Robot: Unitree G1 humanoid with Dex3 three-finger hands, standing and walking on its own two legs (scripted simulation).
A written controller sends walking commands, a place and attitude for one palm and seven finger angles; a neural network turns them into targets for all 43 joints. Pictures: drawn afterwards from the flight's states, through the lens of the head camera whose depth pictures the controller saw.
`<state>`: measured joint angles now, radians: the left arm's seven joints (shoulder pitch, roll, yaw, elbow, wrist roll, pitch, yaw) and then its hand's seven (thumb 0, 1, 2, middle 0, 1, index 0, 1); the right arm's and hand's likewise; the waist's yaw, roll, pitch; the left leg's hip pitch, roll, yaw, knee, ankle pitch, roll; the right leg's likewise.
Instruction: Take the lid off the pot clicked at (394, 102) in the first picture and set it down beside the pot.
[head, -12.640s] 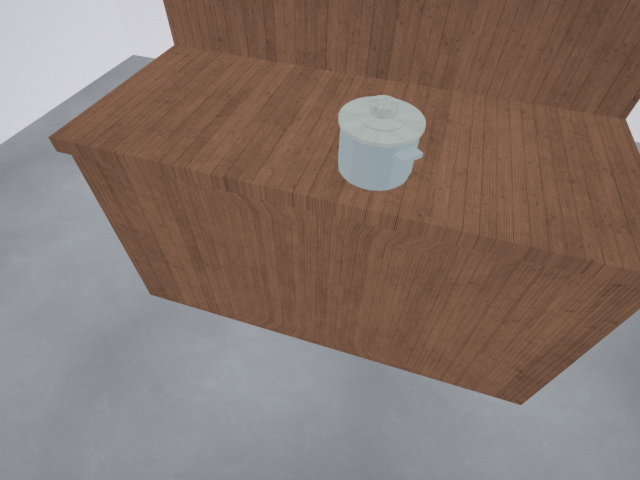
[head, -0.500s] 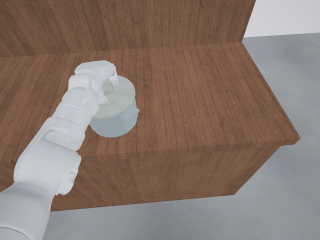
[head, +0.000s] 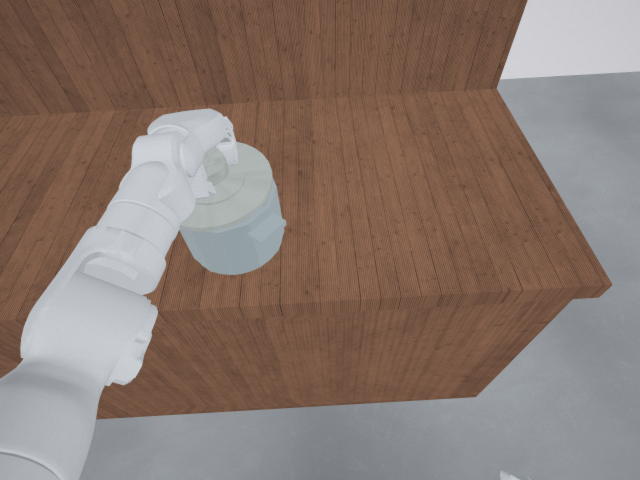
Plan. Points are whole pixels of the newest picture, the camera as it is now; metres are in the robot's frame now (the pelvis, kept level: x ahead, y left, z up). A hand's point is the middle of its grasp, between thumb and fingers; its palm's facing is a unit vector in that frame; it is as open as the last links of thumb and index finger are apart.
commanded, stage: lift the lid straight up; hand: left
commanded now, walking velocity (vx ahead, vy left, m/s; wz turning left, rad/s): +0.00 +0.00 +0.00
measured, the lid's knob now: (207, 167) +0.51 +0.14 +0.11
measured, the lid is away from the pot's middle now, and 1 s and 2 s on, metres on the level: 0.01 0.01 0.07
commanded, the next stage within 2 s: move the lid sideways beside the pot in 1.44 s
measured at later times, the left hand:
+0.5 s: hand (192, 143) +0.48 +0.14 +0.17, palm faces -0.32 -0.07 -0.94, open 8.3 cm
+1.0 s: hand (175, 115) +0.48 +0.14 +0.22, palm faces -0.28 -0.06 -0.96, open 8.3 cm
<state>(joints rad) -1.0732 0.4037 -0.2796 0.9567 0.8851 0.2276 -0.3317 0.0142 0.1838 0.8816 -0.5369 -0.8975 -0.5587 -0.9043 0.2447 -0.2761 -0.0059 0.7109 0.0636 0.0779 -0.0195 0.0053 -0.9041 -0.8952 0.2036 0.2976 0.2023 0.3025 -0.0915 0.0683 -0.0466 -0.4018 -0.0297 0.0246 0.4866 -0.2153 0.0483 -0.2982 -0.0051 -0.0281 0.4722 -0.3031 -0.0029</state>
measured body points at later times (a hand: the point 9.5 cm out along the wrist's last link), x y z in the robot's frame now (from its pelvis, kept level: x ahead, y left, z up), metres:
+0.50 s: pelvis +0.00 +0.00 +0.00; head +0.03 -0.02 +0.45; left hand +0.49 +0.14 +0.23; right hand +0.06 -0.26 -0.13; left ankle +0.01 +0.09 -0.74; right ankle -0.05 -0.12 -0.74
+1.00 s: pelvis -0.01 +0.01 +0.00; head +0.02 -0.01 +0.45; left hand +0.49 +0.14 +0.27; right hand +0.08 -0.25 -0.13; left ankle +0.01 +0.09 -0.74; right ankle -0.05 -0.12 -0.74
